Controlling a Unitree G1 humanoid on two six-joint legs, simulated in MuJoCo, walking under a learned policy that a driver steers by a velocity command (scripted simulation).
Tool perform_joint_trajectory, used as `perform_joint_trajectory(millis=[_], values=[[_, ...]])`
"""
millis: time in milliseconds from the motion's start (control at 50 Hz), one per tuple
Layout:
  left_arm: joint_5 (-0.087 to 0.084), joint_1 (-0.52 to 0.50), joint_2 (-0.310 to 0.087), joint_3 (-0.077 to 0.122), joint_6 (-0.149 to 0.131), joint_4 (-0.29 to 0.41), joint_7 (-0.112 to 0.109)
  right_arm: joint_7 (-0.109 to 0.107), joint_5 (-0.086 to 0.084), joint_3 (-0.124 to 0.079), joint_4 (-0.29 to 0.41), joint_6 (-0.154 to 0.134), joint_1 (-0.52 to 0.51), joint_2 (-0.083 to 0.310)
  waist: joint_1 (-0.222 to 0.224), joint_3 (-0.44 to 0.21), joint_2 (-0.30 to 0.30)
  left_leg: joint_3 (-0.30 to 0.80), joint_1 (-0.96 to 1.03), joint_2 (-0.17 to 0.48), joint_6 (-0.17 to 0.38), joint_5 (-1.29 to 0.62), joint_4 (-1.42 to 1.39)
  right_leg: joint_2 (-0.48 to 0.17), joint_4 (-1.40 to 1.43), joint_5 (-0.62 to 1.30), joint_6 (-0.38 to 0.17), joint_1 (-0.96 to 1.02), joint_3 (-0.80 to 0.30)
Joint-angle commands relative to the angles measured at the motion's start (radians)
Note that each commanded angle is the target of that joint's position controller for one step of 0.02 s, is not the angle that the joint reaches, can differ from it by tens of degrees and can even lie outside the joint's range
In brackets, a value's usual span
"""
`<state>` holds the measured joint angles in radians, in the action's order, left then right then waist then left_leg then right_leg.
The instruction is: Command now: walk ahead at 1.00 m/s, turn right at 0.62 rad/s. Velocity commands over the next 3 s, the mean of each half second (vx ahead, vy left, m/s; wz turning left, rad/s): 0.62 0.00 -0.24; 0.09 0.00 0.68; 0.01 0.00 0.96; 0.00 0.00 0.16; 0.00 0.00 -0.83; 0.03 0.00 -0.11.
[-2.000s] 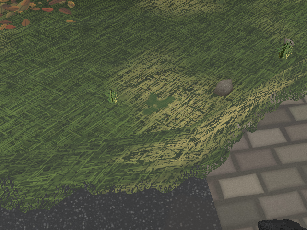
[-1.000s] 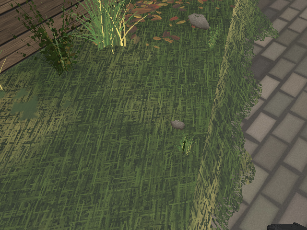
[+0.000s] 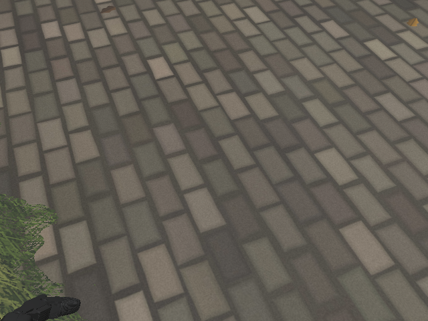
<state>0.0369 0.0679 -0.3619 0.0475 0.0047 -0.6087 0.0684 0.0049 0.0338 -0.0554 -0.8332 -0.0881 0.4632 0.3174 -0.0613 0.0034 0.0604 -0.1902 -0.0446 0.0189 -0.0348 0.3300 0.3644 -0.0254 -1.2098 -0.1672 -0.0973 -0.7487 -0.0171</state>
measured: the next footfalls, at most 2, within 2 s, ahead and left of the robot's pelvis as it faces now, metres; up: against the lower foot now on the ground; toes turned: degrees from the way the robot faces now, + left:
right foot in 0.20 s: +0.36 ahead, -0.07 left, +0.00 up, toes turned -7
left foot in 0.62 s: +0.66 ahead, +0.04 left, +0.00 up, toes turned -3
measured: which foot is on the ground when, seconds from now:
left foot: down 0.00-0.20, up 0.22-0.60, down 0.62-1.00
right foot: up 0.00-0.18, down 0.20-0.64, up 0.66-1.00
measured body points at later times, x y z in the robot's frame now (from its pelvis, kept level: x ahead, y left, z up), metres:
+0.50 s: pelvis +0.38 -0.02 +0.01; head +0.43 -0.05 +0.46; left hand +0.48 +0.25 -0.11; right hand +0.55 -0.30 -0.09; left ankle +0.57 +0.12 -0.68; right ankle +0.32 -0.06 -0.73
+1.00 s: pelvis +0.56 -0.05 +0.00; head +0.61 -0.04 +0.44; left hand +0.68 +0.25 -0.10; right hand +0.79 -0.30 -0.09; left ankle +0.62 +0.05 -0.73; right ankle +0.68 -0.19 -0.71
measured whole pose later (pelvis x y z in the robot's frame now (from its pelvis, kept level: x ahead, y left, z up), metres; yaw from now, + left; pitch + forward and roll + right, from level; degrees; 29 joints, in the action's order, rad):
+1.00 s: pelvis +0.56 -0.05 +0.00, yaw +17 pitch +3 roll -1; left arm -0.01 0.05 -0.26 0.04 -0.01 -0.71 -0.03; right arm -0.04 -0.02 -0.10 -0.57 0.06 0.19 0.33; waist -0.04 0.06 -0.02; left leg 0.28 -0.41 -0.19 0.04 0.09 0.49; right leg 0.07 -0.67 -0.28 0.07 -0.48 -0.22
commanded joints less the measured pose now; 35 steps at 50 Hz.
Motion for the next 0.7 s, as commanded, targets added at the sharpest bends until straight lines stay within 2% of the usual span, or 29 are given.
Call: perform_joint_trajectory(millis=[20, 60, 80, 100, 120, 140, 160, 180, 200, 220, 240, 260, 280, 300, 320, 340, 380, 400, 420, 460, 480, 520, 580, 600, 620, 640, 660, 680, 700], values=[[-0.002, -0.064, 0.012, -0.027, -0.01, 0.091, 0.015, 0.008, 0.0, 0.0, 0.053, -0.038, -0.097, 0.069, 0.084, 0.125, -0.113, 0.073, -0.122, 0.209, 0.107, -0.342, -0.297, -0.019, 0.222, 0.131, -0.008, 0.016, -0.019], [-0.002, -0.127, 0.024, -0.037, -0.017, 0.086, 0.024, 0.005, -0.007, 0.002, 0.017, -0.032, -0.028, 0.074, 0.04, 0.129, -0.077, -0.005, -0.082, 0.167, 0.105, -0.511, -0.353, 0.041, 0.37, 0.153, -0.04, 0.124, 0.104], [-0.003, -0.148, 0.045, -0.046, -0.026, 0.103, 0.027, 0.003, -0.004, -0.002, 0.008, -0.032, -0.006, 0.116, 0.052, 0.157, -0.113, -0.011, -0.07, 0.214, 0.112, -0.672, -0.327, 0.028, 0.44, 0.136, -0.057, 0.163, 0.11], [0.001, -0.152, 0.03, -0.044, -0.029, 0.094, 0.022, -0.002, -0.006, -0.005, -0.006, -0.028, 0.009, 0.135, 0.062, 0.144, -0.114, -0.027, 0.005, 0.226, 0.113, -0.935, -0.286, 0.064, 0.472, 0.102, -0.074, 0.192, 0.143], [0.01, -0.131, 0.016, -0.039, -0.033, 0.08, 0.013, -0.009, -0.008, -0.008, -0.018, -0.019, 0.029, 0.163, 0.082, 0.11, -0.145, -0.038, 0.082, 0.237, 0.114, -1.166, -0.207, 0.105, 0.501, 0.058, -0.086, 0.233, 0.165], [0.018, -0.048, -0.004, -0.031, -0.041, 0.049, 0.002, -0.017, -0.006, -0.014, -0.02, -0.005, 0.024, 0.194, 0.128, 0.047, -0.172, -0.04, 0.13, 0.243, 0.114, -1.328, -0.062, 0.144, 0.531, 0.003, -0.095, 0.323, 0.167], [0.023, 0.138, -0.027, -0.019, -0.051, -0.011, -0.008, -0.026, -0.007, -0.016, -0.021, 0.007, 0.004, 0.213, 0.215, -0.053, -0.191, -0.033, 0.114, 0.25, 0.112, -1.397, 0.172, 0.164, 0.583, 0.014, -0.115, 0.514, 0.136], [0.029, 0.332, -0.05, -0.003, -0.063, -0.083, -0.022, -0.03, -0.02, -0.014, -0.009, 0.013, -0.031, 0.211, 0.307, -0.136, -0.175, -0.056, 0.014, 0.211, 0.096, -1.263, 0.461, 0.132, 0.733, 0.16, -0.133, 0.753, 0.076], [0.036, 0.346, -0.122, 0.016, -0.06, -0.114, -0.043, -0.018, -0.008, 0.005, 0.019, 0.012, 0.036, 0.1, 0.205, -0.233, -0.015, -0.021, -0.254, 0.11, 0.079, -0.264, 0.796, -0.078, 0.623, 0.295, -0.122, 1.032, -0.146], [0.022, 0.316, -0.214, 0.044, -0.054, -0.072, -0.055, -0.012, -0.06, 0.021, 0.063, 0.021, 0.163, 0.05, 0.129, -0.467, 0.158, 0.116, -0.571, -0.03, 0.047, 0.296, 1.224, -0.405, 0.62, 0.73, -0.312, 1.317, -0.679], [-0.018, 0.351, -0.17, 0.05, -0.053, -0.073, -0.067, -0.026, -0.045, 0.006, 0.08, 0.02, -0.009, 0.117, 0.195, -0.471, -0.075, 0.26, -0.597, 0.001, 0.055, 0.147, 1.22, -0.338, 0.658, 0.962, -0.284, 1.228, -0.555], [-0.062, 0.261, -0.125, 0.036, -0.071, -0.069, -0.046, -0.03, -0.079, 0.003, 0.115, -0.026, -0.075, 0.119, 0.171, -0.352, -0.056, 0.315, -0.64, 0.015, 0.035, 0.189, 1.135, -0.286, 0.746, 0.795, -0.299, 1.117, -0.476], [-0.074, 0.176, -0.104, 0.034, -0.084, -0.076, -0.041, -0.041, -0.08, 0.004, 0.113, -0.037, -0.115, 0.099, 0.104, -0.19, -0.125, 0.279, -0.651, 0.065, 0.016, 0.133, 1.036, -0.242, 0.8, 0.687, -0.252, 0.93, -0.392], [-0.069, 0.118, -0.059, 0.024, -0.09, -0.07, -0.043, -0.046, -0.072, -0.004, 0.103, -0.032, -0.13, 0.102, 0.068, -0.111, -0.132, 0.263, -0.62, 0.09, 0.004, 0.093, 0.979, -0.212, 0.842, 0.664, -0.229, 0.789, -0.328], [-0.051, 0.099, -0.025, 0.013, -0.093, -0.075, -0.045, -0.043, -0.069, -0.009, 0.093, -0.021, -0.109, 0.096, 0.033, -0.073, -0.118, 0.261, -0.558, 0.104, 0.003, 0.062, 0.952, -0.195, 0.885, 0.699, -0.207, 0.68, -0.279], [-0.048, 0.108, -0.003, 0.009, -0.1, -0.087, -0.045, -0.04, -0.059, -0.009, 0.096, -0.012, -0.097, 0.073, 0.017, -0.067, -0.09, 0.26, -0.536, 0.108, -0.001, 0.031, 0.89, -0.179, 0.9, 0.75, -0.188, 0.637, -0.248], [-0.053, 0.112, 0.005, 0.008, -0.105, -0.115, -0.052, -0.031, -0.044, -0.002, 0.107, 0.002, -0.123, 0.026, 0.003, -0.045, -0.058, 0.233, -0.503, 0.101, -0.012, -0.022, 0.75, -0.137, 0.932, 0.821, -0.164, 0.544, -0.158], [-0.047, 0.111, -0.003, 0.01, -0.103, -0.125, -0.061, -0.03, -0.038, 0.001, 0.121, 0.003, -0.161, 0.01, 0.006, -0.036, -0.045, 0.208, -0.482, 0.08, -0.013, -0.08, 0.673, -0.103, 0.94, 0.861, -0.15, 0.502, -0.108], [-0.043, 0.09, -0.005, 0.01, -0.097, -0.129, -0.071, -0.024, -0.04, 0.008, 0.121, 0.002, -0.175, -0.007, 0.001, -0.038, -0.026, 0.186, -0.453, 0.06, -0.01, -0.165, 0.568, -0.07, 0.944, 0.844, -0.125, 0.484, -0.037], [-0.036, 0.12, -0.008, 0.011, -0.088, -0.144, -0.09, -0.009, -0.044, 0.015, 0.126, -0.004, -0.257, -0.016, 0.055, -0.044, -0.01, 0.155, -0.409, 0.018, -0.002, -0.394, 0.369, -0.031, 0.947, 0.731, -0.071, 0.503, 0.045], [-0.035, 0.152, -0.015, 0.012, -0.086, -0.156, -0.098, 0.001, -0.046, 0.015, 0.14, -0.006, -0.308, -0.011, 0.084, -0.044, -0.015, 0.156, -0.402, 0.003, 0.004, -0.487, 0.304, -0.04, 0.943, 0.679, -0.053, 0.531, 0.05], [-0.037, 0.164, -0.04, 0.018, -0.073, -0.167, -0.113, 0.026, -0.052, 0.005, 0.175, -0.007, -0.367, 0.024, 0.098, -0.036, 0.006, 0.16, -0.422, -0.009, 0.017, -0.53, 0.225, -0.068, 0.909, 0.611, -0.027, 0.595, 0.05], [-0.035, 0.122, -0.064, 0.031, -0.044, -0.15, -0.135, 0.061, -0.037, -0.023, 0.189, -0.006, -0.303, 0.09, 0.05, -0.066, 0.026, 0.132, -0.397, -0.043, 0.062, -0.386, 0.216, -0.117, 0.743, 0.742, 0.001, 0.673, 0.048], [-0.035, 0.098, -0.067, 0.034, -0.03, -0.133, -0.144, 0.066, -0.031, -0.036, 0.171, -0.004, -0.219, 0.108, 0.011, -0.095, 0.018, 0.116, -0.338, -0.069, 0.082, -0.331, 0.214, -0.118, 0.628, 0.821, 0.015, 0.675, 0.056], [-0.033, 0.062, -0.064, 0.033, -0.018, -0.111, -0.148, 0.062, -0.031, -0.052, 0.144, -0.004, -0.092, 0.131, -0.056, -0.137, -0.013, 0.137, -0.202, -0.077, 0.119, -0.379, 0.14, -0.087, 0.431, 0.778, 0.045, 0.621, 0.076], [-0.015, 0.078, -0.045, 0.025, -0.016, -0.087, -0.142, 0.046, -0.029, -0.065, 0.147, -0.003, -0.03, 0.18, -0.073, -0.184, -0.16, 0.334, -0.021, 0.051, 0.181, -0.742, 0.102, 0.028, 0.122, 0.325, 0.086, 0.464, 0.104], [0.01, 0.225, 0.049, 0.007, -0.015, -0.073, -0.118, 0.031, 0.001, -0.06, 0.2, 0.003, -0.098, 0.233, 0.055, -0.272, -0.396, 0.804, 0.26, 0.294, 0.418, -1.045, 0.132, 0.23, -0.273, -0.508, 0.182, 0.091, 0.003], [-0.015, 0.286, -0.031, 0.007, -0.028, -0.075, -0.091, 0.023, 0.004, -0.064, 0.254, 0.017, -0.181, 0.214, 0.039, -0.448, -0.298, 0.975, 0.298, 0.339, 0.467, -0.658, 0.01, 0.171, -0.368, -0.426, 0.155, 0.039, -0.188], [-0.038, 0.172, -0.081, 0.02, -0.027, -0.057, -0.084, 0.01, -0.012, -0.056, 0.296, 0.034, -0.257, 0.161, 0.025, -0.33, -0.168, 0.884, 0.163, 0.285, 0.413, -0.395, -0.011, 0.13, -0.341, -0.345, 0.136, 0.022, -0.185]])
Over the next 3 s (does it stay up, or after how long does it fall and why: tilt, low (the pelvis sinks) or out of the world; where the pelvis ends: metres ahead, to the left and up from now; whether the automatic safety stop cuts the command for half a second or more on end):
stays up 0.67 -0.01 0.01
